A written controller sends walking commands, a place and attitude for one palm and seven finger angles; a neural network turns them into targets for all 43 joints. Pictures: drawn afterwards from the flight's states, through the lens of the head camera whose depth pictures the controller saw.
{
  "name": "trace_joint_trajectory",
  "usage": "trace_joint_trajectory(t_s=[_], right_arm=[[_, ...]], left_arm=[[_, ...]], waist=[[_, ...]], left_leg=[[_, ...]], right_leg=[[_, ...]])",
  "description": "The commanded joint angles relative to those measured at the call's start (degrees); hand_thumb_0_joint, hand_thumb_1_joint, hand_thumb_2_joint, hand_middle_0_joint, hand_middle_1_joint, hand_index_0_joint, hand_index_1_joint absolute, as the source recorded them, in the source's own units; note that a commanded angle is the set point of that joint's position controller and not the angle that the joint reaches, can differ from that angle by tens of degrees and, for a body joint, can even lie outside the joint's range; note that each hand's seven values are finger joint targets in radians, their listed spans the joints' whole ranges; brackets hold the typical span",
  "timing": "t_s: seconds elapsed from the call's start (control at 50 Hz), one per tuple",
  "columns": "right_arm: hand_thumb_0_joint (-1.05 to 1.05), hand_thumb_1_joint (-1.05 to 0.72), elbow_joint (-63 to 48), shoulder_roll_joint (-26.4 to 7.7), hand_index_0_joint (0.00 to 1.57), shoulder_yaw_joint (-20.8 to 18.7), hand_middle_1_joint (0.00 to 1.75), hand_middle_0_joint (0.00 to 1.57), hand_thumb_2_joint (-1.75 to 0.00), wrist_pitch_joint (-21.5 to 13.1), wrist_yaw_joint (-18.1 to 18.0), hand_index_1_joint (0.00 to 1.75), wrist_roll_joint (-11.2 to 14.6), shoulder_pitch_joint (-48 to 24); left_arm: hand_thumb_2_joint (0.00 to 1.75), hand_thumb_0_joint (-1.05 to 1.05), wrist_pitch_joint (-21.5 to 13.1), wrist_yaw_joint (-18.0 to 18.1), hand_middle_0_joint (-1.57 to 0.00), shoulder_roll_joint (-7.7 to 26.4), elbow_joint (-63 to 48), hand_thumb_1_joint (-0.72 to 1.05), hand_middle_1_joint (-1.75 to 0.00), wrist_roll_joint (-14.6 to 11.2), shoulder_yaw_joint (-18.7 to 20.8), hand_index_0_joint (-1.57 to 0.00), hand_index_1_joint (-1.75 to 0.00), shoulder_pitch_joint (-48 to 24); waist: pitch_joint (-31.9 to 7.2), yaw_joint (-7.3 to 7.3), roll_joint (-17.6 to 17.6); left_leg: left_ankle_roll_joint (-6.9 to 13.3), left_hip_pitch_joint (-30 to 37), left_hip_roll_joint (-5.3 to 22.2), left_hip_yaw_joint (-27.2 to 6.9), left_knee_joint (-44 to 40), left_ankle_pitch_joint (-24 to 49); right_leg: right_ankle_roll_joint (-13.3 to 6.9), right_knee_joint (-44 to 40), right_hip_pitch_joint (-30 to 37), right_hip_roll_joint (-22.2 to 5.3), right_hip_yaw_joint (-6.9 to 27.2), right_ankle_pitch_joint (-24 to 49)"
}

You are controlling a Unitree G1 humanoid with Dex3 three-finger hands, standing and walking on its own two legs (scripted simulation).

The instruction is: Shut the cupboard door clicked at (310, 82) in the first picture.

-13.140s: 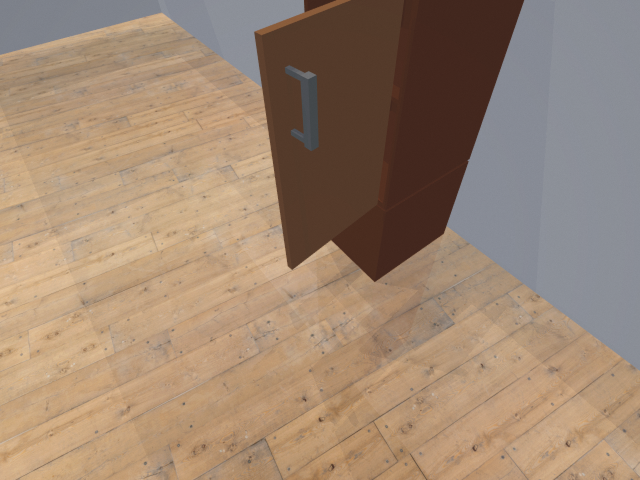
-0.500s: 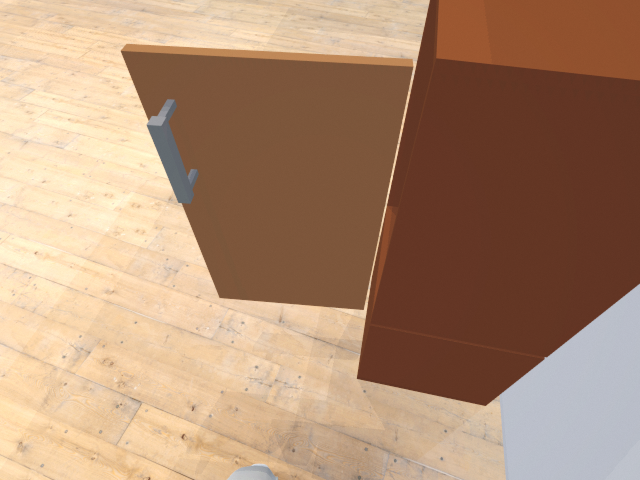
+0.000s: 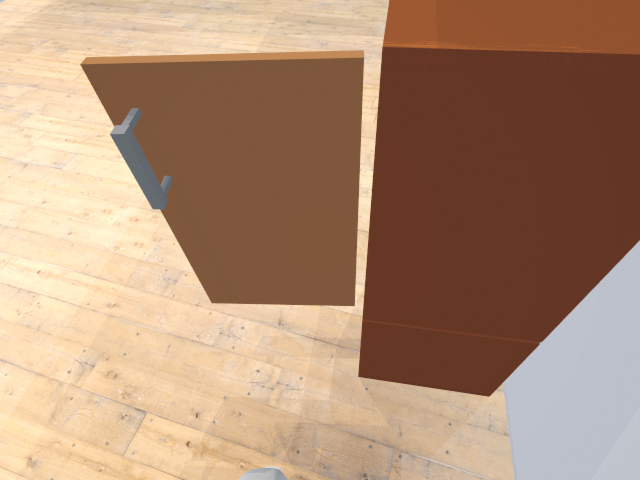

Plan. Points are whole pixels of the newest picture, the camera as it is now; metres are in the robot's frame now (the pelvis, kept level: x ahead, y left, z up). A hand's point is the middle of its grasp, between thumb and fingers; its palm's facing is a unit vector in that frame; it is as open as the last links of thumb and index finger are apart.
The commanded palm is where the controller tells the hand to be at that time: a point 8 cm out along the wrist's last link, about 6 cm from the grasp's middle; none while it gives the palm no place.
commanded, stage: come to a stop and stand still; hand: left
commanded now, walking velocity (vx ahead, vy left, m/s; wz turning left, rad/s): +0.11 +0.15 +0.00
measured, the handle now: (147, 161) +0.50 +0.28 +0.12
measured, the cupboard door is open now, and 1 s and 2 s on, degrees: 97 97 97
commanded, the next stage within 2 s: look again from close up in 0.24 s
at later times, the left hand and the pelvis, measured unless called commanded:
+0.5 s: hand out of the picture +0.02 +0.20 -0.17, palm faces -0.01 -0.97 -0.23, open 7.3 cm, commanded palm none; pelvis -0.02 +0.02 +0.00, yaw +0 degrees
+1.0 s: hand out of the picture -0.07 +0.22 -0.17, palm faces +0.00 -0.98 -0.19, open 7.4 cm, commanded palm none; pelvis -0.04 +0.05 +0.01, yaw +0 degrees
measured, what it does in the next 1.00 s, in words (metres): steps on the spot: left foot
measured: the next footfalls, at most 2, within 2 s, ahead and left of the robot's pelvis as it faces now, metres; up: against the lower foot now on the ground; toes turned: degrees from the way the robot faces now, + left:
left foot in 0.16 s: +0.01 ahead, +0.12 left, +0.00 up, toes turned +3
right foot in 1.62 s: +0.17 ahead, -0.05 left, +0.00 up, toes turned -3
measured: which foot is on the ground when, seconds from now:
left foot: up 0.00-0.14, down 0.16-1.00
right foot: down 0.00-1.00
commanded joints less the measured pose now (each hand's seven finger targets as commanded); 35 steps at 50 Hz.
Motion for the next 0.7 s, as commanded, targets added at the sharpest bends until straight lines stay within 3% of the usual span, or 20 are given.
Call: trace_joint_trajectory(t_s=[0.0, 0.04, 0.08, 0.1, 0.14, 0.16, 0.18, 0.24, 0.3, 0.32, 0.34, 0.36, 0.38, 0.4, 0.42, 0.44, 0.48, 0.52, 0.6, 0.68], right_arm=[[0.00, -0.90, -1.66, -2.10, 0.20, 0.13, 0.30, 0.20, -0.90, -2.10, 0.53, 0.30, 0.04, 1.41], [0.00, -0.90, -0.97, -1.99, 0.20, 0.53, 0.30, 0.20, -0.90, -2.82, 0.27, 0.30, 0.24, 1.16], [0.00, -0.90, 0.27, -1.67, 0.20, 1.10, 0.30, 0.20, -0.90, -3.47, -0.20, 0.30, 0.40, 3.36], [0.00, -0.90, 1.22, -1.72, 0.20, 1.26, 0.30, 0.20, -0.90, -3.82, -0.43, 0.30, 0.40, 4.88], [0.00, -0.90, 1.98, -3.89, 0.20, 0.95, 0.30, 0.20, -0.90, -4.30, -1.03, 0.30, 0.29, 6.02], [0.00, -0.90, 1.92, -5.03, 0.20, 0.88, 0.30, 0.20, -0.90, -4.08, -1.25, 0.30, 0.21, 6.06], [0.00, -0.90, 2.03, -5.21, 0.20, 0.88, 0.30, 0.20, -0.90, -3.68, -1.33, 0.30, 0.19, 6.56], [0.00, -0.90, 2.91, -4.36, 0.20, 1.37, 0.30, 0.20, -0.90, -3.61, -1.85, 0.30, 0.21, 7.10], [0.00, -0.90, 3.29, -4.15, 0.20, 1.75, 0.30, 0.20, -0.90, -3.74, -1.73, 0.30, 0.15, 6.54], [0.00, -0.90, -1.51, -4.95, 0.20, 2.06, 0.30, 0.20, -0.90, -4.87, -0.79, 0.30, 0.79, 0.77], [0.00, -0.90, -3.53, -3.19, 0.20, 2.46, 0.30, 0.20, -0.90, -4.65, -0.54, 0.30, 0.68, 3.42], [0.00, -0.90, -2.23, -1.16, 0.20, 2.22, 0.30, 0.20, -0.90, -4.74, -0.56, 0.30, 0.20, 7.58], [0.00, -0.90, -1.77, -1.70, 0.20, 2.20, 0.30, 0.20, -0.90, -4.76, -0.69, 0.30, 0.12, 9.59], [0.00, -0.90, -1.99, -2.61, 0.20, 2.26, 0.30, 0.20, -0.90, -4.77, -0.70, 0.30, 0.16, 10.12], [0.00, -0.90, -2.23, -3.51, 0.20, 2.14, 0.30, 0.20, -0.90, -4.73, -0.79, 0.30, 0.23, 9.49], [0.00, -0.90, -2.54, -3.66, 0.20, 2.12, 0.30, 0.20, -0.90, -4.93, -0.89, 0.30, -0.02, 9.25], [0.00, -0.90, -3.38, -4.17, 0.20, 2.41, 0.30, 0.20, -0.90, -4.74, -0.90, 0.30, -0.08, 7.26], [0.00, -0.90, -4.24, -4.37, 0.20, 2.52, 0.30, 0.20, -0.90, -4.44, -0.59, 0.30, -0.07, 5.99], [0.00, -0.90, -4.50, -5.57, 0.20, 2.23, 0.30, 0.20, -0.90, -4.35, -0.24, 0.30, -0.43, 6.64], [0.00, -0.90, -4.50, -6.45, 0.20, 2.23, 0.30, 0.20, -0.90, -4.64, -0.16, 0.30, -0.30, 6.44]], left_arm=[[0.90, 0.00, -2.75, 0.32, -0.20, 8.80, -2.01, 0.90, -0.30, -0.43, 1.43, -0.20, -0.30, 0.15], [0.90, 0.00, -3.08, 0.44, -0.20, 9.46, -0.41, 0.90, -0.30, -0.46, 1.59, -0.20, -0.30, 3.09], [0.90, 0.00, -3.20, 0.55, -0.20, 10.37, 0.66, 0.90, -0.30, -0.90, 1.71, -0.20, -0.30, 3.61], [0.90, 0.00, -3.14, 0.62, -0.20, 9.96, 1.20, 0.90, -0.30, -1.23, 1.72, -0.20, -0.30, 3.03], [0.90, 0.00, -2.92, 0.50, -0.20, 8.07, 1.30, 0.90, -0.30, -1.51, 1.33, -0.20, -0.30, 3.01], [0.90, 0.00, -2.70, 0.76, -0.20, 7.51, 1.28, 0.90, -0.30, -1.49, 1.20, -0.20, -0.30, 3.06], [0.90, 0.00, -2.46, 1.03, -0.20, 7.66, 1.09, 0.90, -0.30, -1.26, 1.17, -0.20, -0.30, 2.56], [0.90, 0.00, -1.71, 0.92, -0.20, 7.65, 1.80, 0.90, -0.30, -1.38, 1.06, -0.20, -0.30, 1.00], [0.90, 0.00, -1.47, 0.64, -0.20, 6.88, 2.79, 0.90, -0.30, -1.33, 0.49, -0.20, -0.30, 0.80], [0.90, 0.00, -3.22, 3.22, -0.20, 6.64, 4.32, 0.90, -0.30, -0.61, -0.33, -0.20, -0.30, 8.41], [0.90, 0.00, -4.20, 2.94, -0.20, 10.27, 2.49, 0.90, -0.30, -0.20, 0.15, -0.20, -0.30, 6.62], [0.90, 0.00, -4.28, 2.50, -0.20, 10.22, 1.70, 0.90, -0.30, -0.52, 0.30, -0.20, -0.30, 5.29], [0.90, 0.00, -4.25, 2.45, -0.20, 8.98, 1.06, 0.90, -0.30, -0.73, -0.18, -0.20, -0.30, 4.46], [0.90, 0.00, -3.98, 2.41, -0.20, 8.19, 0.28, 0.90, -0.30, -0.90, -0.48, -0.20, -0.30, 3.93], [0.90, 0.00, -3.55, 2.34, -0.20, 7.22, -0.20, 0.90, -0.30, -0.89, -0.56, -0.20, -0.30, 3.56], [0.90, 0.00, -3.16, 2.28, -0.20, 6.89, -0.67, 0.90, -0.30, -0.77, -0.65, -0.20, -0.30, 3.52], [0.90, 0.00, -2.34, 2.04, -0.20, 6.44, -1.04, 0.90, -0.30, -0.67, -0.79, -0.20, -0.30, 3.59], [0.90, 0.00, -1.84, 1.61, -0.20, 6.33, -1.21, 0.90, -0.30, -0.55, -1.14, -0.20, -0.30, 3.27], [0.90, 0.00, -1.41, 1.05, -0.20, 6.57, -1.70, 0.90, -0.30, -0.36, -1.03, -0.20, -0.30, 4.10], [0.90, 0.00, -1.44, 0.78, -0.20, 6.52, -1.72, 0.90, -0.30, -0.27, -1.26, -0.20, -0.30, 6.11]], waist=[[-0.64, 0.34, -12.46], [-2.27, 1.79, -9.63], [-4.76, 1.38, -8.86], [-5.36, 0.84, -8.85], [-7.42, 1.28, -5.12], [-7.40, 1.29, -3.93], [-6.53, 0.95, -4.71], [-6.06, 0.79, 1.61], [-3.55, 0.97, -0.23], [-1.16, 3.04, -1.03], [-2.46, 0.14, -3.07], [-6.31, -1.11, -4.29], [-9.74, -1.70, -5.14], [-10.91, -1.52, -7.29], [-10.21, -1.19, -5.87], [-8.51, -0.66, -3.12], [-3.03, 0.10, -1.21], [2.90, 0.26, -2.93], [4.19, 0.01, -1.76], [0.39, 0.75, -0.77]], left_leg=[[-0.58, 1.38, -0.43, 0.63, -0.49, -0.36], [-1.09, 2.81, -1.15, 1.87, -8.50, 0.25], [-1.17, 7.26, -1.59, 1.86, -17.19, 5.41], [-0.79, 11.33, -1.11, 1.43, -21.43, 12.43], [1.22, 18.31, 3.95, -1.77, -19.14, 30.06], [1.51, 18.80, 5.46, -1.39, -17.41, 32.82], [1.14, 17.52, 5.66, -0.90, -17.25, 29.92], [2.00, 17.37, 5.66, -2.24, -19.03, 32.49], [2.27, 14.81, 5.54, -3.39, -22.13, 24.11], [1.42, 11.77, 4.29, 0.17, -9.10, 23.56], [0.55, 7.67, 1.60, 0.61, -9.41, 14.90], [1.57, 8.80, 0.97, 0.83, -12.85, 9.92], [2.00, 10.71, 1.05, 0.46, -14.90, 13.53], [2.30, 12.57, 2.07, -0.69, -15.29, 19.13], [2.58, 13.67, 3.41, -1.90, -15.80, 23.18], [3.05, 14.02, 4.41, -2.46, -15.91, 28.94], [3.91, 10.87, 4.71, -4.76, -18.11, 25.58], [4.27, 6.88, 4.26, -5.80, -21.89, 12.78], [4.48, 3.88, 3.96, -7.75, -27.33, -1.96], [5.00, 4.40, 4.80, -8.89, -29.57, -3.66]], right_leg=[[-6.88, -15.14, 1.76, -13.39, 11.83, 22.67], [-7.28, -11.71, 7.90, -14.31, 11.77, 33.89], [-6.09, -8.12, 10.78, -14.06, 11.41, 40.79], [-4.62, -6.69, 9.43, -13.00, 10.32, 40.54], [-1.41, -5.20, 4.76, -8.99, 6.66, 35.05], [-0.94, -6.46, 3.91, -8.73, 6.37, 32.49], [-1.02, -7.87, 3.92, -8.67, 6.87, 30.40], [-1.12, -6.60, 4.63, -7.43, 5.43, 26.74], [-0.59, -9.47, 4.30, -6.39, 5.38, 17.84], [0.35, -9.68, 1.90, -9.50, 9.70, 39.36], [-2.07, -7.72, 6.90, -13.50, 11.74, 54.06], [-3.64, -4.05, 9.17, -14.26, 11.19, 59.51], [-3.33, -2.09, 10.34, -12.05, 8.18, 56.44], [-2.35, -1.79, 9.55, -9.75, 6.02, 47.37], [-1.82, -2.52, 7.02, -8.09, 5.50, 35.92], [-1.71, -2.38, 4.99, -6.49, 4.82, 29.30], [-1.12, -4.61, 1.74, -5.00, 4.51, 14.72], [-0.72, -7.42, -1.65, -4.25, 5.00, 4.78], [-0.54, -7.26, -2.74, -3.32, 4.46, 0.04], [-0.05, -6.20, 0.06, -3.24, 3.12, 2.63]])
